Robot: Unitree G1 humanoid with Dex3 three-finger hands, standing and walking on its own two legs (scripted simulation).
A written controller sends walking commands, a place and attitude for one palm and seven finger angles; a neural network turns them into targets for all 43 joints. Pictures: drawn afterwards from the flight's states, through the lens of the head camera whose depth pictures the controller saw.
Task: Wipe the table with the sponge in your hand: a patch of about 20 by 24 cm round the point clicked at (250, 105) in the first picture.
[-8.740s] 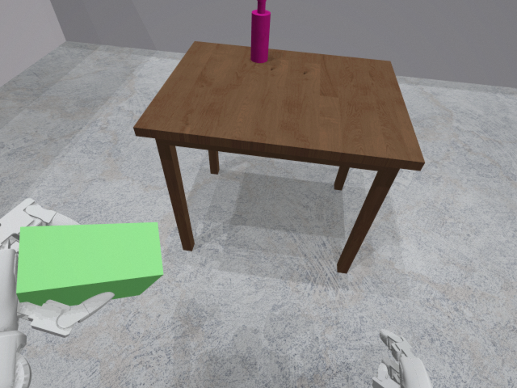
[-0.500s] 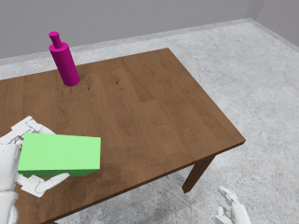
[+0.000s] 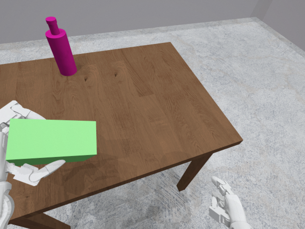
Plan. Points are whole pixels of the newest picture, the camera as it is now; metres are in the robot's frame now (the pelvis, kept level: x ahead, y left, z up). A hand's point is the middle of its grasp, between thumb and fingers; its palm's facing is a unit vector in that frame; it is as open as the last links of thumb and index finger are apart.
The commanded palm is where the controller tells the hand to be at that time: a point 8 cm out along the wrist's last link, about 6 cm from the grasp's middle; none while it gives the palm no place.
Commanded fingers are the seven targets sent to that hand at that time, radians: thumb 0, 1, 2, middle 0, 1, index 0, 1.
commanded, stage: shuffle to correct the standing spot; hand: left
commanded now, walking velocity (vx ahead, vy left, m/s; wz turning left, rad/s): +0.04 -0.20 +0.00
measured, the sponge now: (67, 143) +0.24 +0.21 +0.13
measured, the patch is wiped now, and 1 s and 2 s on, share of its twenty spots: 0.00 0.00 0.00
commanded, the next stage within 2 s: come to a stop and stand still in 0.10 s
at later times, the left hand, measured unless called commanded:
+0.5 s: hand (66, 142) +0.23 +0.20 +0.16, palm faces +0.30 -0.86 -0.41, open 10.2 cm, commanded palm +0.17 +0.24 +0.18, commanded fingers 0.00 0.10 1.30 -1.20 -1.60 -1.20 -1.60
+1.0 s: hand (12, 142) +0.22 +0.28 +0.16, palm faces +0.38 -0.86 -0.35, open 10.2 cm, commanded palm +0.16 +0.32 +0.18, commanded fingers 0.00 0.10 1.30 -1.20 -1.60 -1.20 -1.60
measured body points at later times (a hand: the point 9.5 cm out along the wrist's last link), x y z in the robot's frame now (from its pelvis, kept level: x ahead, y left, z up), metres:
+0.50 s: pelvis +0.01 -0.03 +0.00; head +0.04 -0.03 +0.45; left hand +0.21 +0.24 +0.18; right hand +0.16 -0.29 -0.08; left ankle +0.00 +0.11 -0.74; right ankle +0.05 -0.09 -0.74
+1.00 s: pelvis +0.00 +0.03 +0.01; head +0.01 +0.06 +0.46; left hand +0.19 +0.33 +0.18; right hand +0.19 -0.17 -0.05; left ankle +0.00 +0.11 -0.74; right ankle +0.05 -0.09 -0.74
